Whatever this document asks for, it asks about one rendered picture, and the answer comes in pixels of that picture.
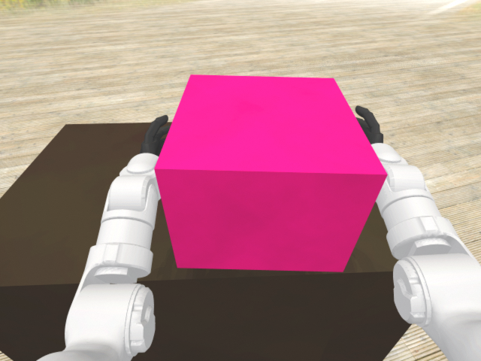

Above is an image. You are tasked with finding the right robot forearm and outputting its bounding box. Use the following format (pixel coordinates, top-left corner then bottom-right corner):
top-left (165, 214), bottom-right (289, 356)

top-left (371, 143), bottom-right (481, 268)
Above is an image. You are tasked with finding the right robot upper arm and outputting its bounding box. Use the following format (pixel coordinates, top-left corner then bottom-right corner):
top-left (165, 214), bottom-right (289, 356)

top-left (393, 253), bottom-right (481, 361)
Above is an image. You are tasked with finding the pedestal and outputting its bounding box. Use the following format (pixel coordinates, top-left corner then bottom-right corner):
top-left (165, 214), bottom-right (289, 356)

top-left (0, 122), bottom-right (412, 361)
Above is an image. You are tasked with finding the carton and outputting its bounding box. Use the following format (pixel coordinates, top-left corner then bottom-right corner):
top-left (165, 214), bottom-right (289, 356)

top-left (154, 74), bottom-right (387, 272)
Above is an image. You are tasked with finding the left robot upper arm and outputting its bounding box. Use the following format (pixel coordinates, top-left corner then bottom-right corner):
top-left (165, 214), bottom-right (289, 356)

top-left (37, 284), bottom-right (156, 361)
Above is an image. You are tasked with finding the robot left hand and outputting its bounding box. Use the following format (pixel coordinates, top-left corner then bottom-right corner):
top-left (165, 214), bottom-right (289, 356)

top-left (139, 115), bottom-right (171, 156)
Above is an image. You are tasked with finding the left robot forearm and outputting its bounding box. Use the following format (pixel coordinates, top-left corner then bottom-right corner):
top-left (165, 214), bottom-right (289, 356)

top-left (65, 153), bottom-right (161, 346)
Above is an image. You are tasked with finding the robot right hand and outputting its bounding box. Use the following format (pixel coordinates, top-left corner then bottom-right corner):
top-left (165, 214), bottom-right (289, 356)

top-left (355, 105), bottom-right (383, 144)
